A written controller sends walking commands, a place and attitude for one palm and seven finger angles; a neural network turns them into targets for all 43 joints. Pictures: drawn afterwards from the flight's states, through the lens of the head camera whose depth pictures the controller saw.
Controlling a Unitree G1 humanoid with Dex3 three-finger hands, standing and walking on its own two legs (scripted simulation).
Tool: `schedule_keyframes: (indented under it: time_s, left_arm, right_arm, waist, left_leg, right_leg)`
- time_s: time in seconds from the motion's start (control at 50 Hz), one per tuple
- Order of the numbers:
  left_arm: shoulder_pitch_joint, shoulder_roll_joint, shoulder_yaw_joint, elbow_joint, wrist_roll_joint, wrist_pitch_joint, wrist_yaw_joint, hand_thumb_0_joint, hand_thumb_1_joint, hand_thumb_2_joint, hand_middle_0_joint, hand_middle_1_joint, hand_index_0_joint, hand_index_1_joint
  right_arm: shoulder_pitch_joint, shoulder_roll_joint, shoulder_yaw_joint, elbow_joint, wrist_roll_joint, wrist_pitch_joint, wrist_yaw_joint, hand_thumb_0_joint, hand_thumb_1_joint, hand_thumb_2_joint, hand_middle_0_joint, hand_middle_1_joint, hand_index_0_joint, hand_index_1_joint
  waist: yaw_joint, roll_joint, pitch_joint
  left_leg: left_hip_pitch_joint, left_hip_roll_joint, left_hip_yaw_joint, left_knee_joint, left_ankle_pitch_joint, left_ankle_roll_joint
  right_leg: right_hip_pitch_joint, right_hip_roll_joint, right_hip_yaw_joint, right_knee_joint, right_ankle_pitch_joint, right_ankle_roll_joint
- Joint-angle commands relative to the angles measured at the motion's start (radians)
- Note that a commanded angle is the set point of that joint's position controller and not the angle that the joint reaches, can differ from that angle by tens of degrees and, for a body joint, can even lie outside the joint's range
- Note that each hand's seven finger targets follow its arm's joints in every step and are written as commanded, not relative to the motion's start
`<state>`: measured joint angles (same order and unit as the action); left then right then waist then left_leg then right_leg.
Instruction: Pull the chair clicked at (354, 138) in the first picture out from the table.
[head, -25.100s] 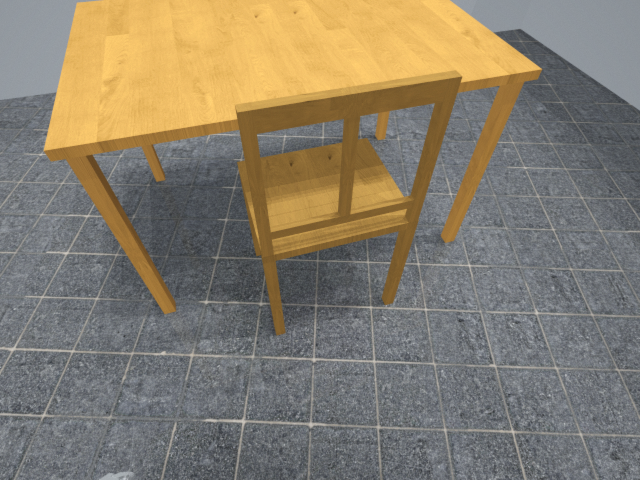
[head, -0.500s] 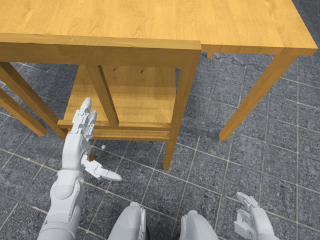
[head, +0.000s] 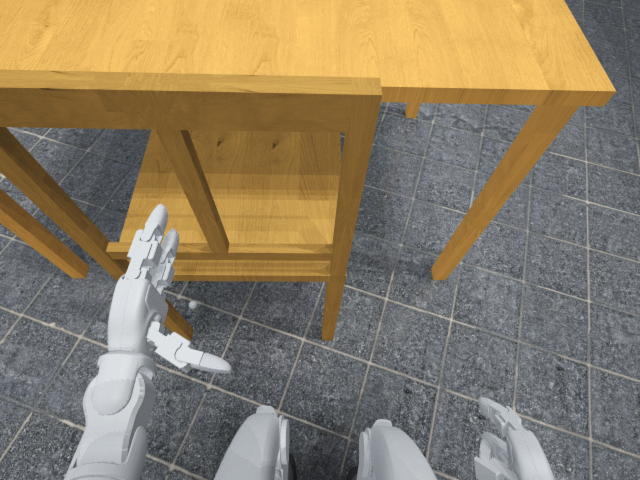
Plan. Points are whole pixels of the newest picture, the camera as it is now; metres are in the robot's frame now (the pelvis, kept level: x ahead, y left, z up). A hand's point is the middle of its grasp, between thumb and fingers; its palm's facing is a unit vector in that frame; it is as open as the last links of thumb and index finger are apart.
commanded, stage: aim the fingers beside a spindle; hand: left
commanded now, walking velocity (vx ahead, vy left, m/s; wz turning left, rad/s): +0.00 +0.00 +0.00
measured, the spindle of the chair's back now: (200, 199) +0.47 +0.18 +0.02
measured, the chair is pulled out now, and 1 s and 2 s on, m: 0.00 0.00 0.00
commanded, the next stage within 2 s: push the fingers through the gap in 0.54 s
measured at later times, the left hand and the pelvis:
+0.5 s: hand (190, 308) +0.31 +0.17 +0.02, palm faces +0.01 -1.00 -0.04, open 16.9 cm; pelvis +0.00 -0.01 +0.00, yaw +0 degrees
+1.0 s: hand (198, 280) +0.34 +0.16 +0.02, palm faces -0.01 -1.00 -0.04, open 16.9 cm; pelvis +0.00 +0.00 +0.00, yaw +0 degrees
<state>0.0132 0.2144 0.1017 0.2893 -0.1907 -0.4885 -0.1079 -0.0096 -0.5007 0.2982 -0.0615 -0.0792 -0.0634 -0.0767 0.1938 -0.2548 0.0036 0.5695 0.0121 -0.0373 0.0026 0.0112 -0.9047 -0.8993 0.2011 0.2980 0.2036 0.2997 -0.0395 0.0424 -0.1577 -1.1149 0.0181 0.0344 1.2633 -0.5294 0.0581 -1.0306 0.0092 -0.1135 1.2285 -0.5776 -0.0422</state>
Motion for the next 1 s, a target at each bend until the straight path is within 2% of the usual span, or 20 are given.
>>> schedule_keyframes:
  time_s: [0.0,0.04,0.12,0.2,0.24,0.3,0.32,0.4,0.44,0.46,0.5,0.54,0.62,0.64,0.68,0.72,0.76,0.84,0.94,0.98]
  left_arm:
    - [-0.127,0.09,0.029,-0.183,-0.005,-0.058,0.007,0.0,-0.5,0.3,-0.06,-0.08,-0.06,-0.08]
    - [-0.148,0.093,0.034,-0.18,-0.006,-0.058,0.008,0.0,-0.5,0.3,-0.06,-0.08,-0.06,-0.08]
    - [-0.129,0.123,0.065,-0.214,-0.005,-0.07,0.011,0.0,-0.5,0.3,-0.06,-0.08,-0.06,-0.08]
    - [-0.118,0.114,0.057,-0.207,-0.008,-0.068,0.005,0.0,-0.5,0.3,-0.06,-0.08,-0.06,-0.08]
    - [-0.097,0.117,0.064,-0.218,-0.013,-0.067,0.0,0.0,-0.5,0.3,-0.06,-0.08,-0.06,-0.08]
    - [-0.111,0.099,0.043,-0.185,-0.016,-0.055,-0.014,0.0,-0.5,0.3,-0.06,-0.08,-0.06,-0.08]
    - [-0.142,0.118,0.064,-0.177,-0.021,-0.055,-0.016,0.0,-0.5,0.3,-0.06,-0.08,-0.06,-0.08]
    - [-0.146,0.133,0.08,-0.21,-0.027,-0.067,-0.027,0.0,-0.5,0.3,-0.06,-0.08,-0.06,-0.08]
    - [-0.152,0.134,0.079,-0.214,-0.029,-0.066,-0.032,0.0,-0.5,0.3,-0.06,-0.08,-0.06,-0.08]
    - [-0.163,0.128,0.068,-0.231,-0.029,-0.066,-0.034,0.0,-0.5,0.3,-0.06,-0.08,-0.06,-0.08]
    - [-0.137,0.137,0.083,-0.215,-0.03,-0.059,-0.033,0.0,-0.5,0.3,-0.06,-0.08,-0.06,-0.08]
    - [-0.137,0.106,0.049,-0.209,-0.03,-0.049,-0.037,0.0,-0.5,0.3,-0.06,-0.08,-0.06,-0.08]
    - [-0.096,0.12,0.071,-0.2,-0.026,-0.04,-0.024,0.0,-0.5,0.3,-0.06,-0.08,-0.06,-0.08]
    - [-0.135,0.11,0.053,-0.203,-0.023,-0.042,-0.021,0.0,-0.5,0.3,-0.06,-0.08,-0.06,-0.08]
    - [-0.191,0.134,0.075,-0.193,-0.017,-0.051,-0.01,0.0,-0.5,0.3,-0.06,-0.08,-0.06,-0.08]
    - [-0.216,0.148,0.094,-0.178,-0.013,-0.062,-0.004,0.0,-0.5,0.3,-0.06,-0.08,-0.06,-0.08]
    - [-0.254,0.126,0.068,-0.183,-0.01,-0.069,-0.006,0.0,-0.5,0.3,-0.06,-0.08,-0.06,-0.08]
    - [-0.307,0.122,0.055,-0.127,-0.002,-0.052,-0.007,0.0,-0.5,0.3,-0.06,-0.08,-0.06,-0.08]
    - [-0.303,0.133,0.077,-0.117,-0.004,-0.032,0.001,0.0,-0.5,0.3,-0.06,-0.08,-0.06,-0.08]
    - [-0.301,0.124,0.075,-0.077,-0.001,-0.027,0.008,0.0,-0.5,0.3,-0.06,-0.08,-0.06,-0.08]
  right_arm:
    - [-0.006,-0.14,-0.052,-0.129,0.0,-0.044,-0.012,0.0,-0.9,-0.9,0.2,0.3,0.2,0.3]
    - [-0.007,-0.14,-0.051,-0.13,0.0,-0.044,-0.013,0.0,-0.9,-0.9,0.2,0.3,0.2,0.3]
    - [-0.007,-0.138,-0.052,-0.135,-0.001,-0.047,-0.013,0.0,-0.9,-0.9,0.2,0.3,0.2,0.3]
    - [-0.006,-0.134,-0.051,-0.132,-0.001,-0.049,-0.012,0.0,-0.9,-0.9,0.2,0.3,0.2,0.3]
    - [-0.006,-0.134,-0.052,-0.134,0.0,-0.049,-0.012,0.0,-0.9,-0.9,0.2,0.3,0.2,0.3]
    - [-0.01,-0.135,-0.049,-0.131,0.002,-0.049,-0.014,0.0,-0.9,-0.9,0.2,0.3,0.2,0.3]
    - [-0.008,-0.137,-0.049,-0.124,0.002,-0.049,-0.016,0.0,-0.9,-0.9,0.2,0.3,0.2,0.3]
    - [-0.012,-0.136,-0.049,-0.13,0.001,-0.06,-0.021,0.0,-0.9,-0.9,0.2,0.3,0.2,0.3]
    - [-0.008,-0.136,-0.05,-0.128,0.002,-0.061,-0.023,0.0,-0.9,-0.9,0.2,0.3,0.2,0.3]
    - [-0.011,-0.135,-0.049,-0.127,0.001,-0.064,-0.022,0.0,-0.9,-0.9,0.2,0.3,0.2,0.3]
    - [-0.005,-0.138,-0.05,-0.122,0.001,-0.065,-0.022,0.0,-0.9,-0.9,0.2,0.3,0.2,0.3]
    - [-0.005,-0.138,-0.05,-0.125,0.003,-0.066,-0.019,0.0,-0.9,-0.9,0.2,0.3,0.2,0.3]
    - [-0.004,-0.139,-0.052,-0.132,0.002,-0.062,-0.016,0.0,-0.9,-0.9,0.2,0.3,0.2,0.3]
    - [-0.009,-0.139,-0.05,-0.129,0.002,-0.061,-0.016,0.0,-0.9,-0.9,0.2,0.3,0.2,0.3]
    - [-0.004,-0.141,-0.05,-0.119,-0.001,-0.061,-0.02,0.0,-0.9,-0.9,0.2,0.3,0.2,0.3]
    - [-0.004,-0.141,-0.05,-0.112,-0.002,-0.062,-0.022,0.0,-0.9,-0.9,0.2,0.3,0.2,0.3]
    - [-0.002,-0.142,-0.05,-0.107,-0.004,-0.065,-0.021,0.0,-0.9,-0.9,0.2,0.3,0.2,0.3]
    - [0.01,-0.15,-0.05,-0.098,-0.002,-0.059,-0.021,0.0,-0.9,-0.9,0.2,0.3,0.2,0.3]
    - [0.017,-0.148,-0.051,-0.103,-0.002,-0.047,-0.016,0.0,-0.9,-0.9,0.2,0.3,0.2,0.3]
    - [0.025,-0.147,-0.05,-0.101,-0.002,-0.04,-0.015,0.0,-0.9,-0.9,0.2,0.3,0.2,0.3]
  waist:
    - [-0.008,-0.015,-0.339]
    - [-0.009,-0.019,-0.331]
    - [0.01,0.002,-0.37]
    - [0.001,-0.009,-0.354]
    - [0.007,-0.005,-0.368]
    - [-0.012,-0.029,-0.331]
    - [-0.015,-0.035,-0.319]
    - [0.004,0.012,-0.366]
    - [-0.002,-0.001,-0.374]
    - [-0.001,0.026,-0.379]
    - [0.001,0.016,-0.382]
    - [-0.007,0.0,-0.369]
    - [0.008,-0.005,-0.367]
    - [-0.006,0.001,-0.348]
    - [-0.015,-0.028,-0.343]
    - [-0.008,0.0,-0.352]
    - [-0.011,0.026,-0.363]
    - [-0.021,0.011,-0.366]
    - [-0.003,0.019,-0.419]
    - [-0.013,-0.019,-0.393]
  left_leg:
    - [0.301,0.003,-0.104,-0.165,0.264,-0.032]
    - [0.276,-0.002,-0.097,-0.16,0.242,-0.03]
    - [0.302,-0.002,-0.095,-0.161,0.281,-0.032]
    - [0.292,-0.002,-0.091,-0.152,0.3,-0.03]
    - [0.298,-0.003,-0.09,-0.152,0.307,-0.03]
    - [0.263,-0.005,-0.084,-0.142,0.271,-0.025]
    - [0.243,-0.005,-0.084,-0.137,0.247,-0.025]
    - [0.273,-0.006,-0.085,-0.138,0.269,-0.026]
    - [0.284,-0.004,-0.085,-0.137,0.293,-0.026]
    - [0.292,-0.004,-0.087,-0.139,0.298,-0.027]
    - [0.305,-0.001,-0.093,-0.143,0.318,-0.028]
    - [0.303,-0.001,-0.095,-0.146,0.306,-0.027]
    - [0.297,-0.003,-0.094,-0.154,0.303,-0.03]
    - [0.292,-0.003,-0.093,-0.151,0.29,-0.029]
    - [0.27,-0.002,-0.096,-0.141,0.268,-0.026]
    - [0.274,-0.003,-0.094,-0.139,0.263,-0.029]
    - [0.307,0.0,-0.103,-0.144,0.28,-0.033]
    - [0.327,0.004,-0.116,-0.153,0.267,-0.034]
    - [0.359,0.003,-0.111,-0.162,0.341,-0.039]
    - [0.34,0.004,-0.109,-0.161,0.337,-0.035]
  right_leg:
    - [0.13,0.01,0.08,-0.166,0.251,0.012]
    - [0.139,0.009,0.087,-0.17,0.243,0.013]
    - [0.159,0.008,0.089,-0.161,0.276,0.009]
    - [0.169,0.008,0.092,-0.162,0.308,0.011]
    - [0.18,0.008,0.093,-0.162,0.316,0.011]
    - [0.166,0.006,0.097,-0.171,0.295,0.016]
    - [0.164,0.007,0.102,-0.175,0.275,0.016]
    - [0.174,0.006,0.107,-0.169,0.283,0.011]
    - [0.181,0.006,0.104,-0.167,0.31,0.014]
    - [0.178,0.005,0.102,-0.165,0.309,0.012]
    - [0.169,0.007,0.094,-0.16,0.319,0.011]
    - [0.162,0.006,0.089,-0.165,0.308,0.013]
    - [0.169,0.007,0.087,-0.163,0.303,0.011]
    - [0.153,0.006,0.087,-0.166,0.293,0.013]
    - [0.144,0.009,0.09,-0.164,0.271,0.014]
    - [0.134,0.008,0.093,-0.16,0.261,0.012]
    - [0.113,0.008,0.085,-0.154,0.263,0.009]
    - [0.087,0.009,0.077,-0.158,0.238,0.01]
    - [0.134,0.008,0.077,-0.154,0.307,0.009]
    - [0.133,0.012,0.074,-0.16,0.311,0.011]
